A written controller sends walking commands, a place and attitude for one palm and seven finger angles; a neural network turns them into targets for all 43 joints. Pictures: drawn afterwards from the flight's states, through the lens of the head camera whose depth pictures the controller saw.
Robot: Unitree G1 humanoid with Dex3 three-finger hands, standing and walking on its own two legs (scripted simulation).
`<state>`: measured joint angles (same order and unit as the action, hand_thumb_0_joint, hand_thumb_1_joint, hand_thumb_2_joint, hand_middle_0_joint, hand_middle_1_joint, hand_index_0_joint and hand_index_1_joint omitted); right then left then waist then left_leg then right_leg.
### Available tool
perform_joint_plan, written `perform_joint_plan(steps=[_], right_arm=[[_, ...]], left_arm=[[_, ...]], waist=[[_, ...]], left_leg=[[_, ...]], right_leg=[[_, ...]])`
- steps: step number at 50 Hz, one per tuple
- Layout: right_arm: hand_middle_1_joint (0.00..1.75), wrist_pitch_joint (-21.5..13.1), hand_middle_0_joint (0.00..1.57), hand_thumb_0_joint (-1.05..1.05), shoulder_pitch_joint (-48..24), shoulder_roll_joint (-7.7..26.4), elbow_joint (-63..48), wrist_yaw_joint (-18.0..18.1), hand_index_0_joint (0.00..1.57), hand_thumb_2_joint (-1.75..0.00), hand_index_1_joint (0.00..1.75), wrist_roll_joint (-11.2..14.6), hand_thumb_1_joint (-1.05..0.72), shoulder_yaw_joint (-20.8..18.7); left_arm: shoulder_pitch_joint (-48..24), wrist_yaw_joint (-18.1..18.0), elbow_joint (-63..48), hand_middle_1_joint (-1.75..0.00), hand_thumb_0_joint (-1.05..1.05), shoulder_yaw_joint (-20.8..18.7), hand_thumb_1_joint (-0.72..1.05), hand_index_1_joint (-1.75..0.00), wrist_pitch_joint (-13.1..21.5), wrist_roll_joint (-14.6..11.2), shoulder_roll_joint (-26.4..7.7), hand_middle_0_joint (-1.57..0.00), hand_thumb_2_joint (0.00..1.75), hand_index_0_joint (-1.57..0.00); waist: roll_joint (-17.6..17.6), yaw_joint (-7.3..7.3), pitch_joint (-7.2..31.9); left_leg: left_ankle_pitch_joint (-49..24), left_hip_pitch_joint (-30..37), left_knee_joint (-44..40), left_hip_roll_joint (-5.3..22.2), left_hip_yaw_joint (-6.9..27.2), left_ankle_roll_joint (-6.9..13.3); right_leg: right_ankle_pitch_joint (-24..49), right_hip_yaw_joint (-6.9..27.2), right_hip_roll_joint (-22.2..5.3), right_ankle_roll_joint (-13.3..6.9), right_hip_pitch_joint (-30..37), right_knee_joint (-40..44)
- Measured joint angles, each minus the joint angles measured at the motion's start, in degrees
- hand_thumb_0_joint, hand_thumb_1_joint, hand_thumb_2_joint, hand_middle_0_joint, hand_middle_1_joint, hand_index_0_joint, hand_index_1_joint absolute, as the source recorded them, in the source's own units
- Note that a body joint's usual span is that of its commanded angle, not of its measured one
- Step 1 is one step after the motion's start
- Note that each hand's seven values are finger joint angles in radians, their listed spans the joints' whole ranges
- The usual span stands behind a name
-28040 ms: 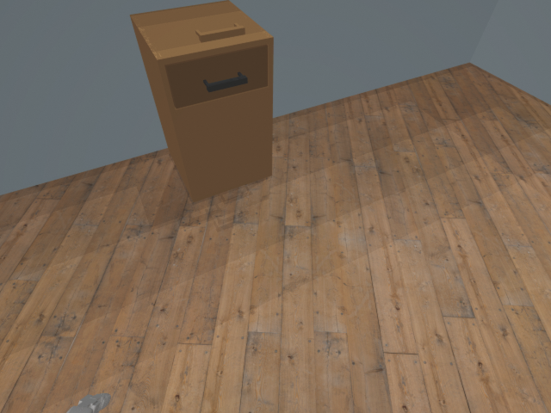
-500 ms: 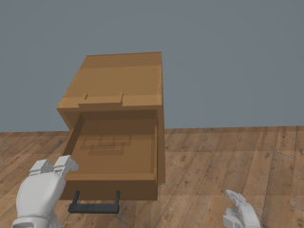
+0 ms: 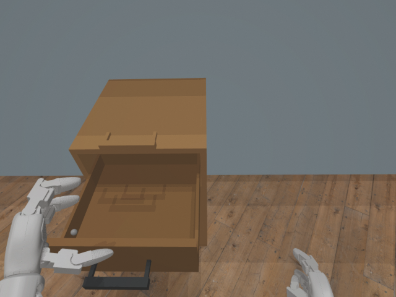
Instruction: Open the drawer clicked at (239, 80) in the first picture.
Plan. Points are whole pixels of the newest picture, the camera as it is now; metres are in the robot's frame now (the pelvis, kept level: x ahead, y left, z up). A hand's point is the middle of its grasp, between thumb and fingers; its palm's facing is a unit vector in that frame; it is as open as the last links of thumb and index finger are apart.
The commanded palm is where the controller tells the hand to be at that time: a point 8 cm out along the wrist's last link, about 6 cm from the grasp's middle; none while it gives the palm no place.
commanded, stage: draw the hand back to the body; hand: left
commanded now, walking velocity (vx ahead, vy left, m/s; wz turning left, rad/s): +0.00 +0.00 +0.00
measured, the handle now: (119, 273) +0.21 +0.23 -0.16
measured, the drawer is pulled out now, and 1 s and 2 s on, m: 0.30 0.30 0.30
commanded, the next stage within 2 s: step back with the hand held close in 0.68 s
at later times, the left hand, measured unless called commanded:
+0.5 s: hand (52, 208) +0.20 +0.24 +0.17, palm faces +0.41 -0.81 -0.42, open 8.5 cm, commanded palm +0.15 +0.28 +0.19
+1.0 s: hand (49, 213) +0.19 +0.24 +0.17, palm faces +0.31 -0.81 -0.50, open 7.4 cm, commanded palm +0.12 +0.29 +0.19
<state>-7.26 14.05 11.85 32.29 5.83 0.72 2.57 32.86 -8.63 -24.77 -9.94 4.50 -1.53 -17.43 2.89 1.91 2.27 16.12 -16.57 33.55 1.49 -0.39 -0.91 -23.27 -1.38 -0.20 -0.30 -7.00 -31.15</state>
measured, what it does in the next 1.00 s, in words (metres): stands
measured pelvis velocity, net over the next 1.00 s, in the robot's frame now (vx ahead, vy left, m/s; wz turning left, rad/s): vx -0.01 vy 0.01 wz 0.00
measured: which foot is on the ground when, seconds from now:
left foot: down 0.00-1.00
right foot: down 0.00-1.00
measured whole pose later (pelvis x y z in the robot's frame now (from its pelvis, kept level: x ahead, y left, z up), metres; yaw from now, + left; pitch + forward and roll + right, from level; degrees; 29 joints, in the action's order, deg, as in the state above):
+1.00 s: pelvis -0.01 +0.01 +0.01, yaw +0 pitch +2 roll -1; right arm 0.3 7.5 13.3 31.5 3.9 0.8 -0.2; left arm 33.7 -5.5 -31.8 -20.4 8.6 -2.8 -21.2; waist 3.3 0.5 -2.7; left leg 11.3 -17.6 27.1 1.9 -0.1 -0.4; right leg -17.1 -1.8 0.4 0.2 -6.9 -22.3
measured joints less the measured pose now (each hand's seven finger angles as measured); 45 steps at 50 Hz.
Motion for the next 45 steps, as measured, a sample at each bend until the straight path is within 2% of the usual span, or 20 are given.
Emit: perform_joint_plan(steps=[6,12,23,29,40,45], right_arm=[[0.3,0.4,0.2,0.01,-1.72,0.82,1.45,-0.28,0.2,-0.9,0.29,-0.01,-0.9,-1.65],[0.3,0.54,0.2,0.01,-2.72,1.18,1.99,-0.5,0.2,-0.9,0.29,-0.04,-0.9,-2.43],[0.3,1.5,0.2,0.01,-4.66,-0.11,1.75,-1.04,0.2,-0.9,0.29,-0.01,-0.9,-1.94],[0.3,2.29,0.2,0.01,-4.83,-0.23,1.58,-1.52,0.2,-0.9,0.29,-0.13,-0.9,-1.82],[0.3,2.18,0.2,0.01,-3.8,0.37,2.16,-1.26,0.2,-0.9,0.29,-0.13,-0.9,-2.21],[0.3,4.68,0.2,0.01,-4.89,1.09,0.75,-1.38,0.2,-0.9,0.29,-0.24,-0.9,-1.95]], left_arm=[[1.07,1.03,-0.36,-0.89,0.0,-3.2,-0.02,-0.9,0.45,-1.34,-1.07,-0.27,0.51,-0.27],[1.66,1.29,-1.98,-0.76,0.0,-3.96,0.18,-0.76,-0.02,-1.47,-1.0,-0.26,0.59,-0.26],[-1.03,1.44,-3.52,-0.51,0.01,-7.14,0.56,-0.52,0.35,-2.07,-1.8,-0.23,0.76,-0.23],[-1.18,2.02,-2.16,-0.39,0.01,-6.25,0.75,-0.39,-0.4,-2.33,-0.52,-0.22,0.84,-0.21],[-0.36,1.78,-3.6,-0.31,0.02,-6.31,0.88,-0.31,-0.53,-2.25,-1.35,-0.21,0.89,-0.21],[-1.93,2.51,-4.78,-0.3,0.02,-9.6,0.89,-0.31,2.47,-1.42,-2.9,-0.21,0.9,-0.21]], waist=[[0.51,0.1,-0.9],[0.49,0.96,-0.97],[0.54,1.62,-0.78],[0.74,1.52,-1.11],[0.43,1.46,-1.57],[0.92,-0.19,-2.83]], left_leg=[[-1.07,1.88,-3.17,0.0,-0.56,0.09],[-1.56,3.08,-5.08,-0.27,-0.79,0.19],[-1.91,4.64,-6.58,-0.47,-0.78,0.13],[-2.43,4.95,-7.32,-0.43,-0.78,0.13],[-2.94,5.37,-7.7,-0.05,-0.5,-0.1],[-3.29,1.72,-5.91,0.54,0.92,0.02]], right_leg=[[1.58,0.49,-0.04,0.16,1.84,3.64],[2.26,0.62,-0.32,0.3,3.1,5.8],[2.66,0.52,-0.5,0.3,4.73,7.41],[3.17,0.51,-0.45,0.27,5.03,8.15],[3.92,0.27,-0.01,0.03,5.73,9.05],[5.11,-1.0,0.84,0.12,3.62,9.64]])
